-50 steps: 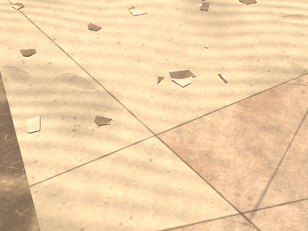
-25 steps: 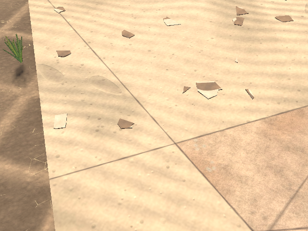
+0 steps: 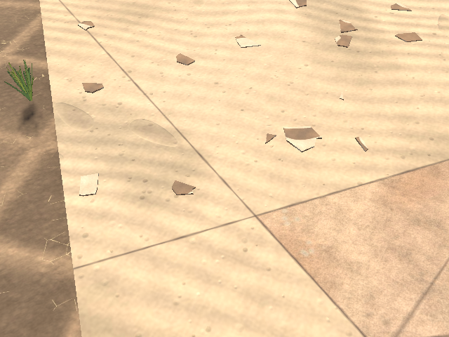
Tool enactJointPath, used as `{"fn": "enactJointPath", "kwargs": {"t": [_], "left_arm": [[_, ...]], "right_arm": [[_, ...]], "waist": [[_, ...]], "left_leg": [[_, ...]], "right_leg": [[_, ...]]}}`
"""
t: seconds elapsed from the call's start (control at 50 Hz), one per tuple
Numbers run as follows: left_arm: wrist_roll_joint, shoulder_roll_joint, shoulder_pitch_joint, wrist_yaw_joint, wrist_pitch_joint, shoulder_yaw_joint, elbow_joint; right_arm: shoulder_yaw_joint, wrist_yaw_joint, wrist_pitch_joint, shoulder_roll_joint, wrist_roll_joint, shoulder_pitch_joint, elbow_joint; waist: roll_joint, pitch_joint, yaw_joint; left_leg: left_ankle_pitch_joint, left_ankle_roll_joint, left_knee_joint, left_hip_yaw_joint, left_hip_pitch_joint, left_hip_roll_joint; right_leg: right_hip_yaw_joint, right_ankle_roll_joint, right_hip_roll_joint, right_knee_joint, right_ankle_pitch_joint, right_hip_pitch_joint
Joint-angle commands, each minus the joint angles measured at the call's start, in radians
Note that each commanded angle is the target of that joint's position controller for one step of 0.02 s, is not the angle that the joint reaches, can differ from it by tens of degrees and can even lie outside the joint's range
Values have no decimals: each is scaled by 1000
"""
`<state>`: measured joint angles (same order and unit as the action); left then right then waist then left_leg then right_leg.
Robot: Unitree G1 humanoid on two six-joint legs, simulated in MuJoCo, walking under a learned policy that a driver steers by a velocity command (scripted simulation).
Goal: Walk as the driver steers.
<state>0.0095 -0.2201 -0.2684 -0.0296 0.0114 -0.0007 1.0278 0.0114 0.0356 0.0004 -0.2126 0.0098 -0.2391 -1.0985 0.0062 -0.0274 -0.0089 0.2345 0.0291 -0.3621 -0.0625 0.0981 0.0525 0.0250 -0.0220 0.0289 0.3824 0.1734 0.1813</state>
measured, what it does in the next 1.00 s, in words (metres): walks ahead: left foot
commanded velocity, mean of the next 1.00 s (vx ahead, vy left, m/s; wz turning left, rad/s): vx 0.30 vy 0.00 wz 0.00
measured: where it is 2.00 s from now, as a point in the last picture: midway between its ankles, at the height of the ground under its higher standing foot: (245, 238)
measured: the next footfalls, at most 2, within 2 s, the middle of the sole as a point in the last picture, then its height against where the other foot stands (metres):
left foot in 0.90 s outside the picture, level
right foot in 1.42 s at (273, 268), level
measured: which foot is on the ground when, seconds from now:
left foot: down 0.00-0.44, up 0.46-0.88, down 0.90-1.00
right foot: down 0.00-0.88, up 0.90-1.00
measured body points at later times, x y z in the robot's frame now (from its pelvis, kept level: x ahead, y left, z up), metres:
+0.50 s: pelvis +0.07 -0.04 -0.01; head +0.07 -0.05 +0.44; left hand +0.09 +0.22 -0.15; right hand +0.02 -0.28 -0.17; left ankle -0.02 +0.09 -0.72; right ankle +0.05 -0.11 -0.75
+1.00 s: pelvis +0.34 -0.02 -0.02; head +0.37 -0.02 +0.43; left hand +0.31 +0.22 -0.17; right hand +0.43 -0.27 -0.16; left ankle +0.40 +0.03 -0.75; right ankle +0.18 -0.12 -0.64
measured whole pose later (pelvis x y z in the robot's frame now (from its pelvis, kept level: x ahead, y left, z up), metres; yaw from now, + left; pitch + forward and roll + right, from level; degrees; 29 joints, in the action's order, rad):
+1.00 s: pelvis +0.34 -0.02 -0.02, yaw -1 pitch -1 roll +1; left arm 0.02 -0.18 -0.38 0.00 -0.08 -0.02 1.06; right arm -0.05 -0.01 -0.07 -0.22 0.02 -0.16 -0.98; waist 0.02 -0.06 -0.02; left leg 0.19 0.13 -0.52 0.13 0.33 0.08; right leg 0.00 -0.10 0.01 1.20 0.35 0.27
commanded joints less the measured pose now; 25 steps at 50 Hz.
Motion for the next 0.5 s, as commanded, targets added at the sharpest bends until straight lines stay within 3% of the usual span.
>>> {"fn": "enactJointPath", "kwargs": {"t": [0.02,0.16,0.2,0.24,0.26,0.3,0.32,0.34,0.38,0.42,0.44,0.46,0.48,0.5], "left_arm": [[0,-91,-31,-5,-8,-12,-6],[0,-68,-47,-9,-9,-4,35],[3,-74,-53,-7,-6,-7,41],[11,-89,-40,-1,1,-18,27],[14,-79,-20,4,0,-18,14],[22,-25,30,16,-16,-8,-20],[30,-19,46,20,-28,-7,-36],[29,-39,59,24,-41,-13,-48],[21,-50,32,35,-61,-21,-57],[5,-26,-114,35,-75,-25,-13],[6,-48,-229,28,-81,-37,27],[14,-146,-359,18,-86,-63,52],[4,-199,-451,20,-77,-80,91],[9,-134,-344,20,-76,-64,62]], "right_arm": [[-12,4,-7,-92,0,-31,6],[-7,6,-7,-74,0,-62,-25],[-12,6,-3,-81,3,-84,-32],[-27,2,6,-109,6,-101,-23],[-32,-1,7,-110,7,-123,-22],[-46,-1,1,-125,7,-196,-37],[-57,0,-4,-142,9,-199,-39],[-62,-3,-11,-139,10,-193,-33],[-70,-9,-25,-144,10,-154,-18],[-72,-13,-34,-125,-1,-78,6],[-66,-15,-42,-97,3,-43,28],[-45,-25,-54,-21,-4,-13,68],[-54,-34,-62,-62,23,0,97],[-62,-43,-64,-91,40,18,96]], "waist": [[-8,-26,0],[-5,-32,2],[-13,-21,6],[-37,-75,17],[-53,-120,31],[-142,-145,61],[-168,-154,60],[-145,-149,57],[-124,-131,21],[-101,-133,-63],[-22,-116,-105],[217,-64,-147],[279,-60,-142],[106,-125,-78]], "left_leg": [[-81,33,77,-95,85,-112],[-94,32,68,-88,86,-110],[114,46,72,-88,97,-89],[429,91,68,-130,150,-89],[521,116,88,-181,160,-115],[593,179,184,-347,78,-225],[565,210,221,-410,57,-292],[514,221,234,-424,59,-315],[433,207,206,-360,82,-294],[357,157,108,-237,269,-206],[287,123,-25,-156,392,-142],[235,70,-344,22,555,-5],[317,63,-567,81,659,18],[247,73,-695,38,677,-50]], "right_leg": [[99,-27,-99,-55,-42,-26],[97,-27,-101,-50,-53,-19],[82,-35,-70,-32,143,-8],[72,-63,-33,28,413,95],[72,-70,-24,64,462,169],[-10,-55,12,218,334,289],[-54,-49,-7,282,240,316],[-49,-48,-30,312,220,321],[-54,-56,-41,265,245,257],[-85,-68,0,80,179,-41],[-3,-74,-33,11,187,-222],[360,-132,-247,-173,433,-366],[632,-204,-402,-260,512,-368],[582,-206,-390,-249,500,-280]]}}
